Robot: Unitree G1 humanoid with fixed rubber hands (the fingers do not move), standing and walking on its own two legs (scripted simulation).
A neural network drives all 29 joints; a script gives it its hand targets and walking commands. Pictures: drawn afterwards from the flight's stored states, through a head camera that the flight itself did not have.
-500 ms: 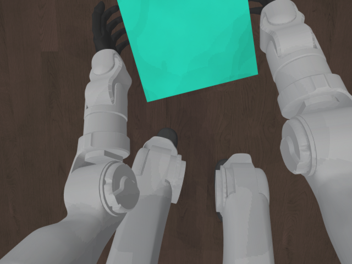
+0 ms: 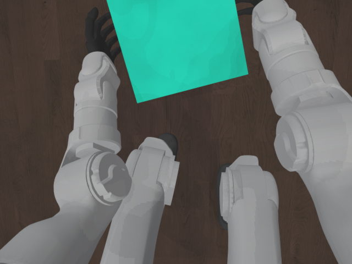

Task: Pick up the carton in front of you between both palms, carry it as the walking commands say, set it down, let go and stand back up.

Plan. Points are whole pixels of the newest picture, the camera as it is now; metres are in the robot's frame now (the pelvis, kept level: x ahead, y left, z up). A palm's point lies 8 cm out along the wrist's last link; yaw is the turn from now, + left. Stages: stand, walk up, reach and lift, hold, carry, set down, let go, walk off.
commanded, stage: set down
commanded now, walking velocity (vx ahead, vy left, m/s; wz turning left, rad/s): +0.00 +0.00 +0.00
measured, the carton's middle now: (183, 44) +0.53 +0.07 -0.26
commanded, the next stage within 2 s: let go in 1.96 s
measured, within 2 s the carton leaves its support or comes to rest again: rests again in 0.12 s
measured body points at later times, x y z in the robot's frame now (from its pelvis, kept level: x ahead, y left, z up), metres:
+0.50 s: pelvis +0.01 +0.00 -0.01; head +0.37 -0.05 +0.25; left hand +0.50 +0.22 -0.17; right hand +0.58 -0.07 -0.19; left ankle +0.15 +0.14 -0.36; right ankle +0.08 -0.08 -0.36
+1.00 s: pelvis -0.02 +0.02 -0.02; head +0.36 -0.03 +0.22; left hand +0.47 +0.28 -0.19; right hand +0.59 -0.10 -0.20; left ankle +0.15 +0.14 -0.36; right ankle +0.08 -0.08 -0.36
